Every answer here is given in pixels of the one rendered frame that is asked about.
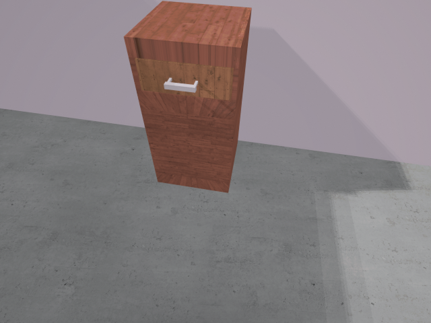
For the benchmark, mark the handle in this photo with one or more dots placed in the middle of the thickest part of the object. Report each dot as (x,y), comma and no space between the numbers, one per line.
(180,86)

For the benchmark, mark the drawer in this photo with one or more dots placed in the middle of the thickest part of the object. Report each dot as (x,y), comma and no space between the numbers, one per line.
(213,81)

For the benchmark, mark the cabinet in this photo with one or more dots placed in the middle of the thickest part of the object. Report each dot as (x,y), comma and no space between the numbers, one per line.
(192,140)

